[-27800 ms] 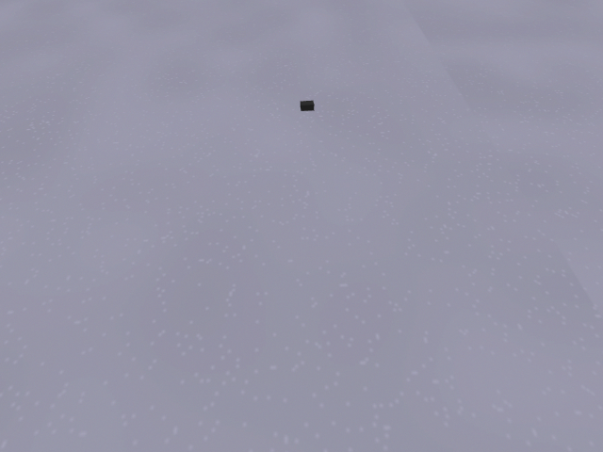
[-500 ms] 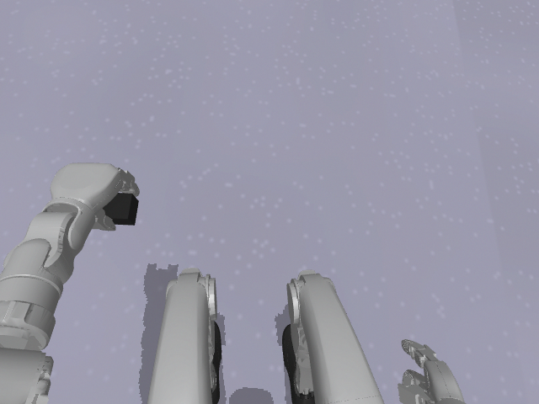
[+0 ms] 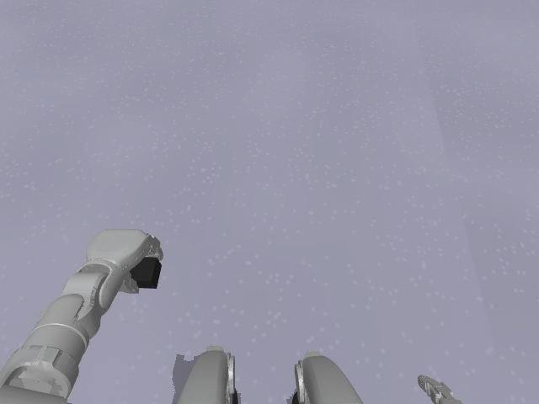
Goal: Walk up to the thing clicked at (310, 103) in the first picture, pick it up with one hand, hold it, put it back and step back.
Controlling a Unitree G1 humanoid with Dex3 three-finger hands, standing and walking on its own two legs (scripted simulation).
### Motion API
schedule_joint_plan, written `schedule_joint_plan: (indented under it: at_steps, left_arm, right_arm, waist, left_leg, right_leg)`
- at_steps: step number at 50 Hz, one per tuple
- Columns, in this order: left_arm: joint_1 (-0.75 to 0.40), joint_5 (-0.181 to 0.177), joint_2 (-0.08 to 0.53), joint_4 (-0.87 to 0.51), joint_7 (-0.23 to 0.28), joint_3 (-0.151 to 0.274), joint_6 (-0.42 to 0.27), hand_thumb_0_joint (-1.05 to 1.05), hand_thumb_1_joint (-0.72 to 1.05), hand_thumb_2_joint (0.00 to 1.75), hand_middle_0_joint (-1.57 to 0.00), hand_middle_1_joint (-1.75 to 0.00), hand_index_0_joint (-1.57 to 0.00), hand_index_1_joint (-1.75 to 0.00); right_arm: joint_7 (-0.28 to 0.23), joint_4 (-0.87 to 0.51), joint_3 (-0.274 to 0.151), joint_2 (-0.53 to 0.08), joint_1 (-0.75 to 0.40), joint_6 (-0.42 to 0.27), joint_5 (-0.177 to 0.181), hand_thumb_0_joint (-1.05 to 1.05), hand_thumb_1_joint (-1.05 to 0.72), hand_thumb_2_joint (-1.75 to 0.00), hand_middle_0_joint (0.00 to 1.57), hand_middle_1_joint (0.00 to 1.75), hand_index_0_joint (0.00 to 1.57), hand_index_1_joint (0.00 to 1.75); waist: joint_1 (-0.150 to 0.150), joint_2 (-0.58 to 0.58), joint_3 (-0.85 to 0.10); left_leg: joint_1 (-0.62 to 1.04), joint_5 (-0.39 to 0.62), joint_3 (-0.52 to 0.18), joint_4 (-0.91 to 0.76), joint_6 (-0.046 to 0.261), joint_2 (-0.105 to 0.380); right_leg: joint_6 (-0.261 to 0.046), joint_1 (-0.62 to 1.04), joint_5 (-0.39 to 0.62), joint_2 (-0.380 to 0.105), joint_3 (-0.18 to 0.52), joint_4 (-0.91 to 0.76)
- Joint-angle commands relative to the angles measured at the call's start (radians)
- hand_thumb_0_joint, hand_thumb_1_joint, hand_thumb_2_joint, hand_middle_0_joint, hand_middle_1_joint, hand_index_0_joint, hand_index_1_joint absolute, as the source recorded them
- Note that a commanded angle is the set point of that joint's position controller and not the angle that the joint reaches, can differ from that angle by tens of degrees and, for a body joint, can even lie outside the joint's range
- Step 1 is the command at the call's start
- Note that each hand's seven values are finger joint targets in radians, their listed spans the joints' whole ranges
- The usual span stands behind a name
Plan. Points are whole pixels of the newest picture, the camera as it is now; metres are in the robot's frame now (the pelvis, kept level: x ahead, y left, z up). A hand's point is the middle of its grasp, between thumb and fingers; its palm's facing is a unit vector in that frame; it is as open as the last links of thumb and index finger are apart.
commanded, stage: lift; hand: left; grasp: from above
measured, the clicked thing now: (134, 272) +0.35 +0.24 -0.11
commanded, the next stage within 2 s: hold in 0.34 s
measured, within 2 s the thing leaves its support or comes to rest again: neither
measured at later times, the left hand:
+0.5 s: hand (121, 242) +0.35 +0.23 +0.00, palm faces -0.47 -0.02 -0.88, open 7.4 cm
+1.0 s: hand (116, 234) +0.35 +0.22 +0.04, palm faces -0.46 -0.01 -0.89, open 7.3 cm
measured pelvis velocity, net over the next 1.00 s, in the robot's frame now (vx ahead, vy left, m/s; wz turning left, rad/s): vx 0.04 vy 0.00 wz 0.00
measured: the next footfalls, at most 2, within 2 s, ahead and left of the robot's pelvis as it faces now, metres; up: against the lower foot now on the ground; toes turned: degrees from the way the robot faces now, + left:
none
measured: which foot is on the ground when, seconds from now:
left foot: down 0.00-1.00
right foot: down 0.00-1.00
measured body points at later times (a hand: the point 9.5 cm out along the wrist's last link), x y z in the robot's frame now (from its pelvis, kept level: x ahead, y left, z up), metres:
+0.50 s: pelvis +0.04 +0.00 +0.07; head +0.08 +0.00 +0.52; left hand +0.37 +0.23 +0.05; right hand +0.13 -0.26 -0.05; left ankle +0.07 +0.10 -0.63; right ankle +0.05 -0.13 -0.63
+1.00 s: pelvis +0.04 +0.00 +0.08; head +0.07 -0.01 +0.53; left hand +0.36 +0.22 +0.09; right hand +0.17 -0.26 -0.03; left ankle +0.07 +0.10 -0.63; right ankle +0.05 -0.13 -0.63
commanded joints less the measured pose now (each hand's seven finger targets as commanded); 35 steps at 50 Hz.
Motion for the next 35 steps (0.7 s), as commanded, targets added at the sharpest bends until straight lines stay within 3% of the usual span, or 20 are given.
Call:
schedule_joint_plan:
  at_steps: [1,3,8,10,14,20,27,35]
  left_arm:
    - [-0.330,0.000,0.211,-0.175,0.062,0.099,-0.001,0.00,0.85,0.37,-1.17,-0.33,-1.18,-0.31]
    - [-0.303,0.011,0.203,-0.147,0.065,0.090,0.009,0.00,0.85,0.37,-1.18,-0.32,-1.20,-0.30]
    - [-0.286,-0.003,0.195,-0.154,0.065,0.091,0.036,0.00,0.84,0.37,-1.18,-0.30,-1.20,-0.29]
    - [-0.276,-0.013,0.153,-0.161,0.060,0.059,0.044,0.00,0.85,0.36,-1.18,-0.30,-1.20,-0.28]
    - [-0.284,-0.020,0.177,-0.179,0.039,0.071,0.049,0.00,0.82,0.36,-1.16,-0.30,-1.18,-0.28]
    - [-0.267,-0.034,0.165,-0.212,0.000,0.060,0.030,0.00,0.81,0.35,-1.16,-0.27,-1.17,-0.26]
    - [-0.259,-0.018,0.177,-0.242,-0.020,0.074,0.016,0.00,0.82,0.32,-1.14,-0.29,-1.17,-0.26]
    - [-0.235,-0.023,0.175,-0.275,-0.052,0.071,0.015,0.00,0.81,0.33,-1.13,-0.28,-1.16,-0.25]
  right_arm:
    - [-0.003,-0.091,-0.060,-0.154,0.021,-0.031,-0.001,0.00,-0.90,-0.90,0.20,0.30,0.20,0.30]
    - [0.000,-0.089,-0.057,-0.151,0.020,-0.029,0.001,0.00,-0.91,-0.91,0.20,0.30,0.20,0.30]
    - [0.003,-0.099,-0.063,-0.152,0.018,-0.027,0.007,0.00,-0.91,-0.90,0.20,0.30,0.20,0.30]
    - [0.002,-0.098,-0.062,-0.144,0.021,-0.025,0.007,0.00,-0.91,-0.90,0.20,0.30,0.20,0.30]
    - [-0.003,-0.100,-0.067,-0.148,0.019,-0.021,0.008,0.00,-0.91,-0.90,0.20,0.30,0.20,0.30]
    - [-0.009,-0.106,-0.067,-0.145,0.008,-0.013,0.009,0.00,-0.90,-0.90,0.20,0.30,0.20,0.30]
    - [-0.010,-0.105,-0.070,-0.148,-0.002,-0.002,0.008,0.00,-0.90,-0.90,0.20,0.30,0.20,0.30]
    - [-0.009,-0.124,-0.071,-0.154,-0.026,0.011,0.013,0.00,-0.90,-0.90,0.20,0.30,0.20,0.30]
  waist:
    - [0.003,0.078,-0.288]
    - [0.010,0.069,-0.258]
    - [0.020,0.036,-0.238]
    - [0.009,0.014,-0.239]
    - [0.013,0.027,-0.230]
    - [0.017,0.018,-0.227]
    - [0.029,0.018,-0.226]
    - [0.036,0.014,-0.196]
  left_leg:
    - [0.412,0.049,-0.018,-0.303,-0.012,-0.015]
    - [0.436,0.070,-0.020,-0.337,-0.014,-0.017]
    - [0.507,0.134,-0.006,-0.401,-0.013,-0.021]
    - [0.537,0.163,-0.004,-0.417,-0.012,-0.022]
    - [0.599,0.213,0.002,-0.459,-0.014,-0.026]
    - [0.664,0.274,0.010,-0.506,-0.012,-0.028]
    - [0.733,0.382,0.015,-0.529,-0.010,-0.030]
    - [0.762,0.390,0.013,-0.576,-0.012,-0.028]
  right_leg:
    - [-0.038,0.150,0.096,0.018,-0.005,-0.266]
    - [-0.038,0.176,0.116,0.018,-0.003,-0.293]
    - [-0.037,0.276,0.165,0.015,0.006,-0.373]
    - [-0.036,0.310,0.190,0.015,0.009,-0.400]
    - [-0.034,0.364,0.230,0.012,0.015,-0.443]
    - [-0.034,0.428,0.280,0.008,0.023,-0.496]
    - [-0.033,0.479,0.362,0.007,0.027,-0.527]
    - [-0.034,0.526,0.361,0.009,0.024,-0.559]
